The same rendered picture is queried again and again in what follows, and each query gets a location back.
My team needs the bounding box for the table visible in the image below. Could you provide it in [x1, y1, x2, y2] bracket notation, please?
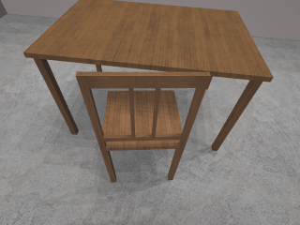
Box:
[23, 0, 274, 151]

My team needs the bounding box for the chair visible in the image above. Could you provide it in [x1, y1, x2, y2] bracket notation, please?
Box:
[76, 71, 211, 183]

